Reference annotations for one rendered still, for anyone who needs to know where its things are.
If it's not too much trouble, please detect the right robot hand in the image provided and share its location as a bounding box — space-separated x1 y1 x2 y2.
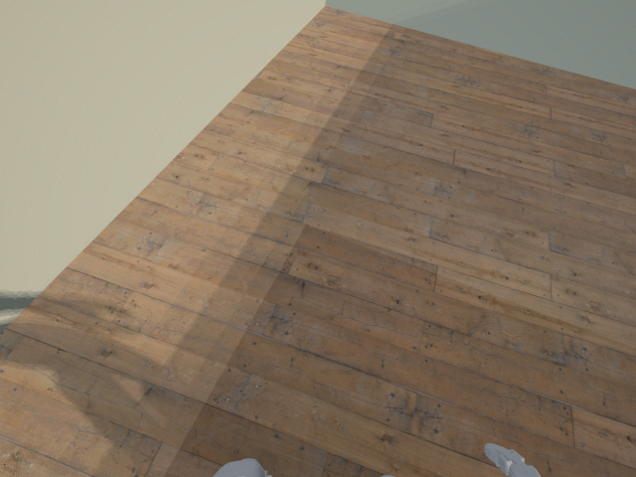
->
484 443 541 477

